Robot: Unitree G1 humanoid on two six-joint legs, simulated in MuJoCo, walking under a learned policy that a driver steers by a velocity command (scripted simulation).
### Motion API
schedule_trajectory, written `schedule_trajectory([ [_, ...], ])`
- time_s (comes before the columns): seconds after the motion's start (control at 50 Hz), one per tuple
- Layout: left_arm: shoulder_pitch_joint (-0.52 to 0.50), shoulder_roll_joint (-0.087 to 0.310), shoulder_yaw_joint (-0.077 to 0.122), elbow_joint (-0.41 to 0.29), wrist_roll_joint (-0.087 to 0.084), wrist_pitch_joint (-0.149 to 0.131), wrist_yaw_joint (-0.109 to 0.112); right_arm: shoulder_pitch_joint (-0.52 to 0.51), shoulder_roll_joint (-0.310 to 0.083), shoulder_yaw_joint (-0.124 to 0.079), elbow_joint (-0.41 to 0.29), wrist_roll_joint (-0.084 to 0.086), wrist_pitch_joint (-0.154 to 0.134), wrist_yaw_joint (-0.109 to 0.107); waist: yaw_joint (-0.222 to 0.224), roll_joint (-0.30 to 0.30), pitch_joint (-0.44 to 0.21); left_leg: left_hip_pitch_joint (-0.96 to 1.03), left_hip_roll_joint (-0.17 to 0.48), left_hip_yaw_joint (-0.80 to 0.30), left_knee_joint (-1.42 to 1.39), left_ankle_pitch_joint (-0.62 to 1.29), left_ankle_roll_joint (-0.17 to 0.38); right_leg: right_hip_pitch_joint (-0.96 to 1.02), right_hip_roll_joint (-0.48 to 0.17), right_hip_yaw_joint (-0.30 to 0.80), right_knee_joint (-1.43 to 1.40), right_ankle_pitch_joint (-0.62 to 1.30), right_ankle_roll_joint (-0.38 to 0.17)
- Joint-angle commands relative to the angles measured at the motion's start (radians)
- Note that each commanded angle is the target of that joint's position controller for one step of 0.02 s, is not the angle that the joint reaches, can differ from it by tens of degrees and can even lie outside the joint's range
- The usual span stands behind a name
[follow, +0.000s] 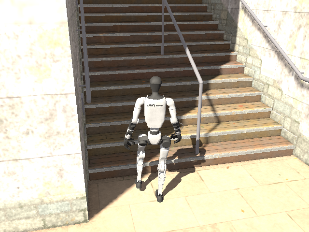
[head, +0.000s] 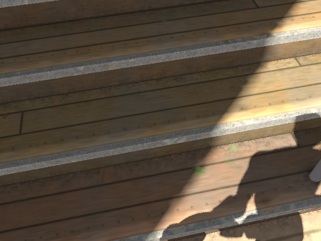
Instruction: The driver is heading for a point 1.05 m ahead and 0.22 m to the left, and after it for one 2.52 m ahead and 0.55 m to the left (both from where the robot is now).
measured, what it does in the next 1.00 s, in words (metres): walks ahead, turning left: left foot, then right foot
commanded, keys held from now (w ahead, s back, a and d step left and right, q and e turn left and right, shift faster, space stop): w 0.16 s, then no key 0.06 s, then q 0.74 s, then no key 0.04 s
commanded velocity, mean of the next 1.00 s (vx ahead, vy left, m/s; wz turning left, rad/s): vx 0.20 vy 0.00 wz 0.26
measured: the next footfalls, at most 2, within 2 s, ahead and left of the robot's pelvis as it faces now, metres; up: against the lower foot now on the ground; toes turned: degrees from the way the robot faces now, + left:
left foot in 0.22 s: +0.26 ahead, +0.13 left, +0.00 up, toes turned +1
right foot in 0.72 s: +0.27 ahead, -0.07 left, +0.00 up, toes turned +12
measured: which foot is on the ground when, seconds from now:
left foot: up 0.00-0.20, down 0.22-0.72, up 0.74-1.00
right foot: down 0.00-0.20, up 0.22-0.70, down 0.72-1.00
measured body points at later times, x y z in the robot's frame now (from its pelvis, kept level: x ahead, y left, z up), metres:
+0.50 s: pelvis +0.19 +0.04 +0.00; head +0.22 +0.07 +0.44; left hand +0.32 +0.28 -0.14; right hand +0.20 -0.21 -0.13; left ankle +0.22 +0.12 -0.75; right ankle +0.20 -0.08 -0.63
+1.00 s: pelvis +0.18 -0.01 -0.01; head +0.22 -0.03 +0.44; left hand +0.20 +0.27 -0.11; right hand +0.35 -0.24 -0.15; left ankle +0.06 +0.09 -0.60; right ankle +0.23 -0.07 -0.75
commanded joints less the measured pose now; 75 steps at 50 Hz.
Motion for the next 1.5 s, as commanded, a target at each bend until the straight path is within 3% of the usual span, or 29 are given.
schedule_trajectory([
  [0.02, 0.039, 0.149, 0.031, -0.026, -0.002, -0.021, 0.010, -0.066, -0.053, -0.006, -0.069, 0.006, -0.011, 0.002, 0.015, -0.081, -0.019, 0.000, -0.021, 0.023, -0.122, 0.108, -0.002, 0.045, -0.276, 0.159, -0.080, 0.409, -0.096],
  [0.12, 0.075, 0.143, 0.025, 0.010, 0.013, -0.026, 0.022, -0.150, -0.048, 0.004, -0.098, 0.013, -0.022, -0.005, 0.037, -0.090, 0.009, 0.054, -0.072, 0.051, -0.209, 0.053, 0.038, 0.108, -0.305, 0.159, -0.021, 0.488, -0.086],
  [0.16, 0.006, 0.151, 0.024, -0.007, 0.021, -0.027, 0.028, -0.036, -0.062, -0.006, -0.064, 0.004, -0.033, -0.015, -0.032, -0.117, -0.048, 0.199, -0.117, 0.062, -0.245, -0.036, 0.086, 0.114, -0.312, 0.153, 0.101, 0.780, -0.062],
  [0.2, -0.026, 0.148, 0.021, -0.001, 0.000, -0.030, 0.028, 0.220, -0.077, -0.022, 0.032, -0.006, -0.059, -0.036, -0.150, -0.078, -0.144, 0.508, -0.156, 0.080, -0.455, 0.140, 0.116, 0.050, -0.217, 0.093, 0.431, 0.927, -0.013],
  [0.22, -0.046, 0.093, 0.005, -0.031, -0.019, -0.044, 0.024, 0.361, -0.152, -0.039, 0.070, -0.016, -0.075, -0.050, -0.191, -0.003, -0.219, 0.769, 0.048, -0.108, -0.457, 0.479, 0.159, -0.174, -0.141, 0.072, 0.694, 0.532, 0.031],
  [0.24, 0.130, -0.021, -0.015, -0.018, -0.033, -0.045, 0.030, 0.374, -0.250, -0.060, 0.091, -0.018, -0.072, -0.041, -0.073, 0.204, -0.281, 0.921, 0.341, -0.434, -0.414, 1.140, 0.323, -0.411, 0.030, 0.008, 1.025, -0.374, 0.075],
  [0.26, 0.151, 0.038, -0.004, 0.026, 0.004, -0.023, 0.040, 0.368, -0.206, -0.062, 0.106, 0.027, -0.065, -0.029, -0.077, 0.042, -0.297, 0.824, 0.311, -0.460, -0.457, 1.012, 0.379, -0.414, -0.013, 0.081, 1.107, -0.323, 0.076],
  [0.3, 0.050, 0.046, -0.001, 0.015, 0.043, -0.006, 0.029, 0.172, -0.048, -0.019, 0.083, 0.043, -0.056, -0.022, -0.018, 0.000, -0.113, 0.608, 0.181, -0.290, -0.526, 0.691, 0.336, -0.472, -0.105, 0.014, 1.155, -0.214, 0.096],
  [0.34, -0.007, 0.039, -0.001, -0.015, 0.054, 0.021, 0.015, 0.134, -0.013, -0.003, 0.088, 0.043, -0.044, -0.034, 0.002, 0.015, -0.073, 0.477, 0.102, -0.202, -0.556, 0.680, 0.308, -0.453, -0.120, -0.031, 1.180, -0.170, 0.121],
  [0.42, -0.042, 0.008, -0.013, -0.059, 0.041, 0.056, 0.026, 0.168, -0.099, -0.032, 0.102, 0.027, -0.039, -0.039, 0.010, 0.030, -0.105, 0.408, 0.069, -0.156, -0.530, 0.779, 0.319, -0.461, -0.110, -0.056, 1.141, -0.142, 0.157],
  [0.6, -0.146, -0.042, -0.032, -0.135, 0.016, 0.078, 0.063, 0.201, -0.093, -0.062, 0.060, 0.018, 0.030, -0.068, -0.048, 0.109, -0.117, 0.405, 0.045, -0.272, -0.474, 0.523, 0.280, -0.375, -0.103, -0.067, 0.708, -0.145, 0.178],
  [0.7, -0.021, -0.031, -0.018, -0.116, -0.016, 0.064, 0.091, 0.144, -0.103, -0.089, 0.033, 0.031, 0.071, -0.065, -0.009, 0.126, -0.069, 0.358, 0.002, -0.375, -0.406, 0.310, 0.194, -0.112, -0.069, -0.073, 0.175, -0.049, 0.164],
  [0.72, -0.031, -0.003, -0.010, -0.113, -0.004, 0.052, 0.096, 0.150, -0.072, -0.088, 0.024, 0.036, 0.073, -0.060, -0.027, 0.042, -0.035, 0.292, -0.059, -0.355, -0.325, 0.072, 0.155, -0.056, -0.115, -0.025, 0.059, 0.001, 0.160],
  [0.74, -0.054, 0.063, 0.002, -0.134, 0.006, 0.047, 0.102, 0.251, 0.006, -0.077, 0.029, 0.036, 0.079, -0.060, -0.086, -0.195, -0.059, 0.172, -0.167, -0.204, -0.074, -0.318, 0.101, 0.029, -0.363, 0.188, 0.004, 0.181, 0.114],
  [0.76, -0.062, 0.136, 0.020, -0.167, 0.010, 0.059, 0.093, 0.275, -0.014, -0.086, -0.005, 0.033, 0.082, -0.068, -0.074, -0.319, -0.136, 0.107, -0.261, -0.044, 0.250, -0.532, 0.049, -0.032, -0.597, 0.377, 0.029, 0.538, -0.052],
  [0.78, -0.105, 0.095, 0.016, -0.182, 0.022, 0.067, 0.090, 0.254, -0.061, -0.092, 0.006, 0.011, 0.086, -0.066, -0.084, -0.197, -0.131, 0.104, -0.195, -0.045, 0.475, -0.500, 0.033, -0.121, -0.601, 0.395, 0.001, 0.435, -0.144],
  [0.8, -0.166, 0.032, -0.001, -0.188, 0.024, 0.068, 0.090, 0.196, -0.066, -0.097, 0.013, -0.007, 0.099, -0.061, -0.096, -0.085, -0.023, 0.086, -0.178, -0.061, 0.570, -0.421, 0.023, -0.224, -0.503, 0.247, -0.004, 0.265, -0.146],
  [0.86, -0.194, 0.002, -0.009, -0.200, 0.032, 0.068, 0.098, 0.163, -0.078, -0.101, 0.006, -0.002, 0.119, -0.042, -0.088, -0.109, 0.014, 0.024, -0.172, -0.038, 0.632, -0.255, -0.011, -0.209, -0.347, 0.032, 0.042, 0.194, -0.091],
  [0.96, -0.034, 0.058, 0.016, -0.162, 0.020, 0.041, 0.100, 0.101, -0.059, -0.092, -0.040, 0.004, 0.125, -0.027, -0.020, -0.155, -0.086, -0.021, -0.192, -0.037, 0.560, -0.262, -0.057, 0.047, -0.414, 0.027, 0.103, 0.417, -0.130],
  [1.08, -0.026, 0.058, 0.018, -0.155, 0.039, 0.034, 0.083, 0.081, -0.017, -0.063, -0.067, 0.020, 0.138, -0.023, -0.009, -0.200, -0.114, 0.169, -0.170, -0.007, 0.162, -0.385, -0.023, 0.002, -0.430, 0.013, 0.078, 0.194, -0.115],
  [1.16, -0.017, 0.093, 0.033, -0.150, 0.050, 0.052, 0.059, 0.073, -0.023, -0.045, -0.084, 0.029, 0.125, -0.028, 0.005, -0.248, -0.060, 0.407, -0.187, 0.095, -0.178, -0.434, 0.077, -0.176, -0.418, 0.049, -0.044, -0.357, -0.078],
  [1.2, -0.033, 0.098, 0.037, -0.140, 0.032, 0.065, 0.051, 0.205, 0.002, -0.032, -0.025, 0.034, 0.100, -0.023, -0.069, -0.154, -0.028, 0.632, -0.194, 0.134, -0.442, -0.219, 0.144, -0.332, -0.382, 0.008, -0.006, -0.490, -0.037],
  [1.22, -0.047, 0.058, 0.029, -0.138, 0.034, 0.070, 0.046, 0.266, -0.003, -0.027, 0.014, 0.032, 0.079, -0.022, -0.091, -0.054, 0.012, 0.715, -0.179, 0.071, -0.564, -0.229, 0.158, -0.426, -0.319, -0.061, 0.122, -0.491, -0.001],
  [1.24, -0.063, -0.034, 0.009, -0.156, 0.033, 0.065, 0.033, 0.316, -0.038, -0.025, 0.028, 0.016, 0.056, -0.027, -0.109, 0.182, -0.007, 0.833, 0.040, -0.254, -0.670, -0.408, 0.178, -0.625, -0.217, -0.184, 0.494, -0.462, 0.060],
  [1.26, -0.121, -0.021, 0.007, -0.199, 0.049, 0.059, 0.037, 0.363, -0.195, -0.061, 0.021, 0.021, 0.051, -0.042, -0.138, 0.257, 0.082, 0.650, 0.275, -0.576, -0.780, -0.625, 0.287, -0.781, -0.142, -0.172, 0.659, -0.387, 0.110],
  [1.28, -0.180, 0.040, 0.023, -0.216, 0.058, 0.054, 0.029, 0.319, -0.153, -0.056, 0.030, 0.019, 0.049, -0.054, -0.118, 0.138, 0.185, 0.536, 0.260, -0.582, -0.820, -0.718, 0.341, -0.784, -0.211, -0.076, 0.826, -0.286, 0.119],
  [1.3, -0.132, 0.035, 0.027, -0.178, 0.038, 0.054, 0.014, 0.232, -0.114, -0.038, 0.018, 0.029, 0.039, -0.045, -0.050, 0.128, 0.195, 0.524, 0.196, -0.496, -0.804, -0.662, 0.328, -0.811, -0.192, -0.074, 0.966, -0.218, 0.121],
  [1.36, -0.021, 0.021, 0.029, -0.086, 0.049, 0.047, -0.011, 0.216, -0.053, -0.023, 0.032, 0.028, -0.003, -0.020, -0.009, 0.058, 0.100, 0.547, 0.069, -0.283, -0.731, -0.334, 0.292, -0.831, -0.188, -0.098, 1.311, -0.119, 0.101],
  [1.5, -0.247, -0.073, -0.008, -0.177, 0.036, 0.054, 0.024, 0.449, -0.024, -0.007, 0.182, -0.003, -0.057, -0.042, -0.060, 0.030, 0.131, 0.711, 0.139, -0.186, -0.668, 0.064, 0.291, -1.265, -0.134, -0.032, 1.712, -0.299, 0.056],
])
